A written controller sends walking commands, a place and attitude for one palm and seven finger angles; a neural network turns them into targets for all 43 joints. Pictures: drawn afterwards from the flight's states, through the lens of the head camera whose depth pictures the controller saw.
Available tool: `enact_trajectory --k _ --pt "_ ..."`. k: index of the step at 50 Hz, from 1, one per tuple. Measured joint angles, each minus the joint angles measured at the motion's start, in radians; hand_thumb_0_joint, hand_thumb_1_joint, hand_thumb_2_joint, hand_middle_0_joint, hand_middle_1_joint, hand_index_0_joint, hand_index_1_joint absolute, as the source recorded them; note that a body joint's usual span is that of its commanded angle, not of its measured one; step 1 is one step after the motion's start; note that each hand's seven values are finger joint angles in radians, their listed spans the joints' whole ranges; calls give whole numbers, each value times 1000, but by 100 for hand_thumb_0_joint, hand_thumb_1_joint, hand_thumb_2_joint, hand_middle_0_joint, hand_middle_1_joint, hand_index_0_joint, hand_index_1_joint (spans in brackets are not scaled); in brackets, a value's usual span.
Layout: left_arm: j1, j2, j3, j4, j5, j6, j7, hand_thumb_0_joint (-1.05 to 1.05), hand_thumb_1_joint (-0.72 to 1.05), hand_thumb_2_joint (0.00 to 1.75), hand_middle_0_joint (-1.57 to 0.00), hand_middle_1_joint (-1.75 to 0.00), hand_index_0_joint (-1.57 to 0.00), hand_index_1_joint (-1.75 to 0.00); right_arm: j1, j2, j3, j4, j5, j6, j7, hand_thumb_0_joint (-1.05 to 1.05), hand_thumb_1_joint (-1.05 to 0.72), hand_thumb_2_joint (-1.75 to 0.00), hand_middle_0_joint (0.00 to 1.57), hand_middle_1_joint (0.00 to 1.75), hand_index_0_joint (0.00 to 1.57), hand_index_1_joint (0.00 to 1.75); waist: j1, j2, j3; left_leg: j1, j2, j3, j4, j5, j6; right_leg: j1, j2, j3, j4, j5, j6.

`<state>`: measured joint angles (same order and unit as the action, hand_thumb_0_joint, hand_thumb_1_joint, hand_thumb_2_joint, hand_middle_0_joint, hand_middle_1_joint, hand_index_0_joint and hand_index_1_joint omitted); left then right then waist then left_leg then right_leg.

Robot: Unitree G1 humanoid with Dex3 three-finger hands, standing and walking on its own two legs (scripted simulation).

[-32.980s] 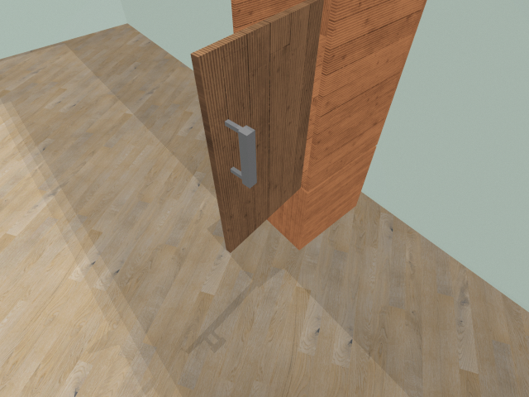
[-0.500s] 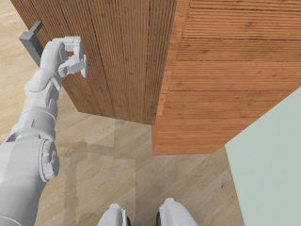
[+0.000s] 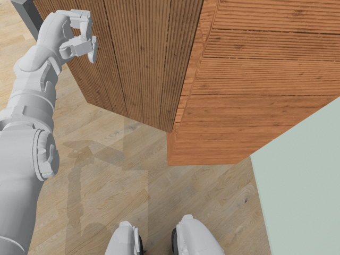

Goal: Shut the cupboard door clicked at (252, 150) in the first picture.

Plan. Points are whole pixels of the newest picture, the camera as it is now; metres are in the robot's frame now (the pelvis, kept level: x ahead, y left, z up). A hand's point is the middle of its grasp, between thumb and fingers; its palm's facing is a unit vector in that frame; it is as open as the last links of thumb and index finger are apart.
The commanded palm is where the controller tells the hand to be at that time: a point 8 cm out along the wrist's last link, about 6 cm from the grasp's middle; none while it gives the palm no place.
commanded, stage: push the door shut along its arc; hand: left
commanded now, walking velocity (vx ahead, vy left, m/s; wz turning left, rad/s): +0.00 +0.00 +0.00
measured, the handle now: (47, 26) +0.60 +0.20 +0.11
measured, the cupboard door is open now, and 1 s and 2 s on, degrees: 67 58 58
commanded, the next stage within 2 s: pull the fist back off the door in 0.06 s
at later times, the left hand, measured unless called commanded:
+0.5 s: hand (108, 39) +0.57 +0.08 +0.10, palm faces +0.10 -1.00 -0.01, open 3.1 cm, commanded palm +0.53 +0.13 +0.11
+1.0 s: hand (105, 75) +0.47 +0.08 +0.11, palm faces +0.07 -1.00 -0.01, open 3.1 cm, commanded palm +0.44 +0.13 +0.11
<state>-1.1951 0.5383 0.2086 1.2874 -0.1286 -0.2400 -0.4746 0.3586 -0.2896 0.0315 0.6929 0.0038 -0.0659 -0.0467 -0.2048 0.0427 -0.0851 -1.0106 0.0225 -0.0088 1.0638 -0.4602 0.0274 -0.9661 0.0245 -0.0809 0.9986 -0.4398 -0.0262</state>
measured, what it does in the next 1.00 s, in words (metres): stands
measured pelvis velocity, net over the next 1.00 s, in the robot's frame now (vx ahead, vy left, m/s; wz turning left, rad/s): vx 0.02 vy -0.01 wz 0.00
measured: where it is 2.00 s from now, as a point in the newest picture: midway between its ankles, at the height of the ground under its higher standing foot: outside the picture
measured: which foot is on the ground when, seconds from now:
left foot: down 0.00-1.00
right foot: down 0.00-1.00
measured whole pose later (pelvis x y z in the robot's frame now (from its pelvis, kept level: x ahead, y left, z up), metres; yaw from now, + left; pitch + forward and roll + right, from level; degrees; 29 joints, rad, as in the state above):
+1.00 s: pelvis +0.02 -0.01 +0.03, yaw +0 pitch +15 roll -1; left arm -0.64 0.11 0.13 0.88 -0.06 -0.41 0.13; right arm 0.29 -0.25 -0.04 0.65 -0.02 -0.01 0.04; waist -0.08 0.03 -0.12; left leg -0.70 0.01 0.02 0.89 -0.44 0.02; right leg -0.69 0.02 -0.04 0.87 -0.43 -0.03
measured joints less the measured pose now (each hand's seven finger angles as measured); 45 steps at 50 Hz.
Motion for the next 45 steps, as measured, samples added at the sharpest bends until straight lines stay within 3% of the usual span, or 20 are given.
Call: enact_trajectory --k 9,10,12,14,17,19,22,30,39,45 --pt "-101 19 -11 30 27 31 14 0 95 98 -129 -150 -130 -150 2 6 4 10 -13 -13 3 0 -90 -90 20 30 21 30 -26 7 0 -72 2 -4 48 -13 3 -68 1 -4 41 -10 1" --pt "-106 8 20 32 25 40 36 1 94 97 -129 -150 -130 -150 11 7 2 6 -15 -12 5 0 -90 -90 20 30 21 30 -24 11 -3 -80 3 -4 51 -14 3 -75 2 -4 42 -10 2" --pt "-111 -29 89 34 12 51 167 1 92 96 -130 -150 -130 -150 33 10 1 -6 -25 -10 22 0 -90 -90 20 30 20 30 -20 17 -12 -90 5 -2 52 -16 3 -86 4 -2 41 -9 5" --pt "-95 -74 131 11 22 49 335 1 89 94 -130 -150 -130 -150 57 20 -2 -20 -45 -7 50 0 -90 -90 20 30 20 30 -17 20 -20 -92 4 2 45 -14 2 -90 3 2 37 -8 7" --pt "-36 -138 141 -54 104 2 563 1 88 92 -129 -150 -130 -150 90 37 -7 -31 -82 1 97 0 -90 -90 20 30 20 30 -12 25 -34 -84 5 8 31 -13 1 -87 3 9 28 -7 7" --pt "8 -165 128 -81 151 -39 635 1 88 92 -129 -150 -130 -150 101 50 -10 -28 -93 14 121 0 -90 -90 20 30 20 30 -12 26 -36 -66 6 13 19 -14 1 -72 5 14 19 -8 7" --pt "63 -193 118 -86 172 -69 643 1 89 91 -129 -150 -130 -150 110 66 -10 -19 -89 41 133 0 -90 -90 20 30 20 30 -12 26 -33 -18 9 21 -12 -12 -1 -29 9 23 -9 -4 5" --pt "233 -242 163 -149 130 -131 606 2 89 90 -129 -150 -130 -150 136 65 -25 -36 -67 69 119 1 -90 -90 20 30 20 30 9 23 -44 146 17 52 -125 1 -4 115 20 56 -105 14 3" --pt "450 -328 27 -307 50 -143 568 1 90 90 -129 -150 -130 -150 88 38 -62 -38 -32 83 112 1 -90 -90 20 30 20 30 86 8 -42 275 6 39 -193 17 -10 248 13 45 -168 19 -1" --pt "529 -404 -55 -391 52 -169 593 2 90 90 -130 -150 -130 -150 -3 26 -76 -32 -26 62 97 1 -91 -90 19 30 20 29 116 -7 -37 294 -5 27 -183 18 -12 270 1 33 -151 10 -2"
